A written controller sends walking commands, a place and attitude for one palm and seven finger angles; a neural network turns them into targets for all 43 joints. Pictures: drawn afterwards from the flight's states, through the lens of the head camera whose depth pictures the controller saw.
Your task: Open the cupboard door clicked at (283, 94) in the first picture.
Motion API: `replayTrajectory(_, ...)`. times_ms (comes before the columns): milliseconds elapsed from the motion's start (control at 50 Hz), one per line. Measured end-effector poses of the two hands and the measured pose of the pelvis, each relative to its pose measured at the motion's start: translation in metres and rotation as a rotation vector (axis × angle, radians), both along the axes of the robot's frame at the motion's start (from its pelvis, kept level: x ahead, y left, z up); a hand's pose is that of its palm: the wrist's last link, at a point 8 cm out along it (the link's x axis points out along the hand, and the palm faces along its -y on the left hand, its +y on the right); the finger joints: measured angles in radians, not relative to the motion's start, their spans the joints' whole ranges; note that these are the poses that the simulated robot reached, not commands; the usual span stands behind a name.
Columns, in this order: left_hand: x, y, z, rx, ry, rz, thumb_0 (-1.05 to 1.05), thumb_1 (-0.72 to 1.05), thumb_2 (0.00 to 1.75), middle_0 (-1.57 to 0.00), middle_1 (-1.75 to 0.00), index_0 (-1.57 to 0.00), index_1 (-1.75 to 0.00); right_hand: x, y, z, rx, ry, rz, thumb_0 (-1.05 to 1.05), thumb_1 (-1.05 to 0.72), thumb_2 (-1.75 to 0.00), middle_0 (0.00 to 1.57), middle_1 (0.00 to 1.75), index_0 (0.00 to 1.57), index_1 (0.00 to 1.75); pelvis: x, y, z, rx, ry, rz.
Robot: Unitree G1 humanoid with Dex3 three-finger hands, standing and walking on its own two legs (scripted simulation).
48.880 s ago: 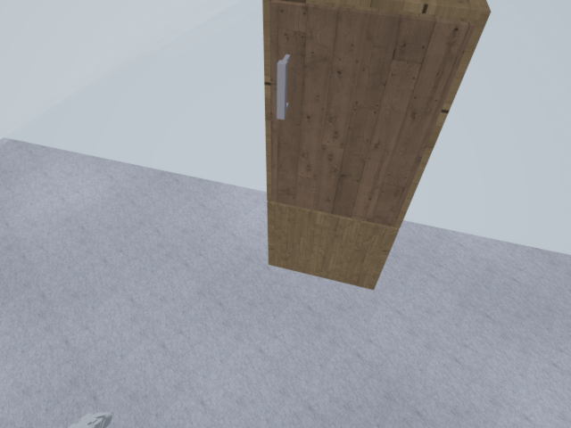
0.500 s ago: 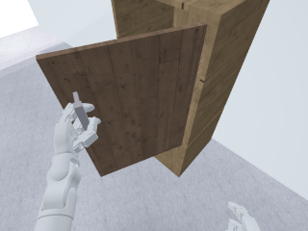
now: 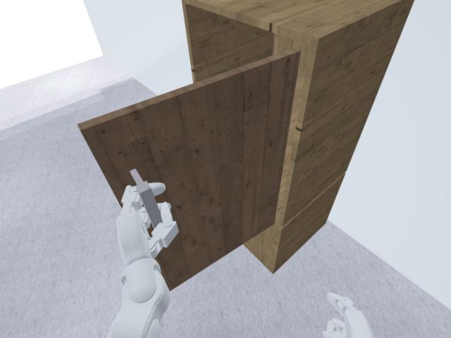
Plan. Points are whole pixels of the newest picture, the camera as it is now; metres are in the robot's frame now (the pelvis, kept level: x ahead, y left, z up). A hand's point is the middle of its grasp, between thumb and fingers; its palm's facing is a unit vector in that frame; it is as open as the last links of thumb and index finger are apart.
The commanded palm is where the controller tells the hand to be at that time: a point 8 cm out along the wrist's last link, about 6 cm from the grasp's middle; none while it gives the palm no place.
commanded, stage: open thumb and fingers to let go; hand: left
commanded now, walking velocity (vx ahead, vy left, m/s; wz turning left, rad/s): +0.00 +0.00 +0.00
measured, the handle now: (148, 204) +0.32 +0.16 +0.09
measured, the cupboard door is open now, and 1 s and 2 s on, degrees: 83 83 83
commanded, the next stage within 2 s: slide the hand sideways off the handle in 0.72 s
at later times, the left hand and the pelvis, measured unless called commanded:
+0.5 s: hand (164, 227) +0.27 +0.12 +0.10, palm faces +0.36 -0.93 +0.02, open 13.6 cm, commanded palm +0.23 +0.16 +0.09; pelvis -0.02 +0.01 +0.00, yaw +0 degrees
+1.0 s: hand (157, 241) +0.25 +0.13 +0.09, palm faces -0.04 -1.00 -0.06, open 16.3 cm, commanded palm +0.23 +0.16 +0.09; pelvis -0.02 +0.04 +0.00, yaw +0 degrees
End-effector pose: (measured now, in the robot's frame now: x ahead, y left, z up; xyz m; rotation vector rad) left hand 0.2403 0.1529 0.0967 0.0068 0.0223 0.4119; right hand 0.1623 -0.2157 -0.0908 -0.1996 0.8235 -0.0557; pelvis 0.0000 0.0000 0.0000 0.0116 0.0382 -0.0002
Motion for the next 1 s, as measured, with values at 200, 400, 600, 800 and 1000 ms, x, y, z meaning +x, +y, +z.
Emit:
replayTrajectory(200, -0.001, 0.004, -0.001, 0.0, -0.011, -0.046, 0.01, 0.38, 0.67, -0.34, -1.28, -0.35, -1.29, -0.031, -0.022, -0.007, -0.016, 0.03, -0.061, 0.02, -0.9, -0.9, 0.2, 0.3, 0.2, 0.3, -0.008, -0.007, 0.003, 0.006, -0.01, -0.008)
replayTrajectory(400, -0.005, 0.006, 0.001, -0.013, -0.038, -0.04, 0.0, -0.22, 0.42, -0.31, -1.22, -0.32, -1.21, -0.024, -0.012, 0.003, -0.014, -0.035, -0.049, 0.02, -0.9, -0.9, 0.2, 0.3, 0.2, 0.3, -0.014, 0.0, 0.004, 0.001, -0.018, -0.012)
replayTrajectory(600, -0.003, 0.012, -0.001, -0.024, -0.037, -0.056, -0.01, -0.47, 0.31, -0.26, -0.94, -0.26, -0.93, -0.007, 0.018, 0.012, -0.004, -0.072, -0.001, 0.02, -0.9, -0.9, 0.2, 0.3, 0.2, 0.3, -0.016, 0.017, 0.004, -0.009, -0.02, -0.008)
replayTrajectory(800, 0.0, 0.01, 0.0, -0.018, -0.035, -0.086, -0.01, -0.5, 0.3, -0.27, -0.61, -0.28, -0.58, -0.004, 0.044, 0.01, 0.008, -0.045, 0.024, 0.02, -0.9, -0.9, 0.2, 0.3, 0.2, 0.3, -0.016, 0.032, 0.001, -0.017, -0.016, -0.008)
replayTrajectory(1000, -0.008, 0.029, -0.002, 0.063, -0.051, -0.451, -0.01, -0.5, 0.3, -0.21, -0.43, -0.12, -0.41, -0.019, 0.049, 0.006, 0.014, -0.056, 0.017, 0.02, -0.9, -0.9, 0.2, 0.3, 0.2, 0.3, -0.021, 0.042, -0.002, -0.022, -0.021, 0.003)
